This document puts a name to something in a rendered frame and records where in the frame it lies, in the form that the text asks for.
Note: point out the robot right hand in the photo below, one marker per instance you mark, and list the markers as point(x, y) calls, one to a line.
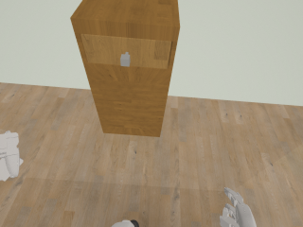
point(241, 215)

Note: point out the drawer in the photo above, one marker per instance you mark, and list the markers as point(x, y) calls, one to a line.
point(143, 52)

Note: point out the handle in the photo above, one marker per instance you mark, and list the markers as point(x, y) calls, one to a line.
point(125, 59)

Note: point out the robot left hand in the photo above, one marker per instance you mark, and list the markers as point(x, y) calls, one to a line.
point(9, 155)

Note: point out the cabinet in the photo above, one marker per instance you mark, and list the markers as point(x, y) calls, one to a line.
point(130, 100)

